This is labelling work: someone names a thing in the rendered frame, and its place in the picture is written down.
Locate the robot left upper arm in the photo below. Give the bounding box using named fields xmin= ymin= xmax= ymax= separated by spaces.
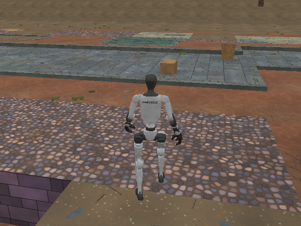
xmin=128 ymin=94 xmax=141 ymax=119

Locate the right robot forearm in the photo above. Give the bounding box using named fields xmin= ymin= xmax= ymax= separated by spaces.
xmin=169 ymin=114 xmax=180 ymax=135

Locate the robot left thigh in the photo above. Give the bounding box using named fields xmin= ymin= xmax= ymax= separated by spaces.
xmin=134 ymin=132 xmax=144 ymax=170

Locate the robot right hand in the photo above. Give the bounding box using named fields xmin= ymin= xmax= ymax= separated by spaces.
xmin=172 ymin=133 xmax=182 ymax=145

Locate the robot right upper arm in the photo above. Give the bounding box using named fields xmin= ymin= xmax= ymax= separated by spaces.
xmin=160 ymin=95 xmax=173 ymax=121

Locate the robot left hand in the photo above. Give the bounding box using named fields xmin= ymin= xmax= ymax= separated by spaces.
xmin=125 ymin=124 xmax=135 ymax=133

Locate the left robot forearm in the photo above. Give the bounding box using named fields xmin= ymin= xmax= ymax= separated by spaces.
xmin=125 ymin=112 xmax=132 ymax=127

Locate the humanoid robot torso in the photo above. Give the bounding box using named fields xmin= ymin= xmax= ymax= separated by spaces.
xmin=140 ymin=93 xmax=162 ymax=141

